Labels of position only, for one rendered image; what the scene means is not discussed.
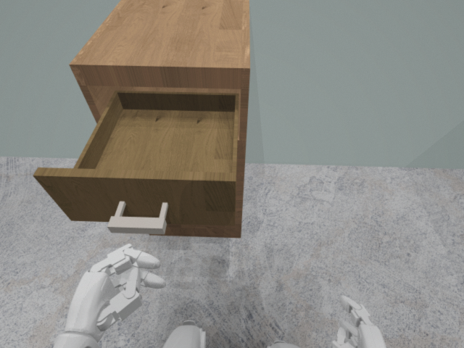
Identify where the robot left thigh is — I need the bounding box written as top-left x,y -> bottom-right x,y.
163,325 -> 206,348

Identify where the cabinet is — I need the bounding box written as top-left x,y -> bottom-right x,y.
69,0 -> 250,238

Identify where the right robot hand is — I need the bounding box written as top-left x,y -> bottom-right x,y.
332,295 -> 386,348

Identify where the handle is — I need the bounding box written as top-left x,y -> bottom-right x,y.
107,202 -> 168,235

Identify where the left robot forearm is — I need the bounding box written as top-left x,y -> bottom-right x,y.
53,331 -> 100,348

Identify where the drawer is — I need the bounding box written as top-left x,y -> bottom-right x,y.
33,91 -> 239,226

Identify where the left robot shin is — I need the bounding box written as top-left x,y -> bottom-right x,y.
182,320 -> 196,326

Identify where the left robot hand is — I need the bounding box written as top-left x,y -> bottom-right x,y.
65,244 -> 166,343

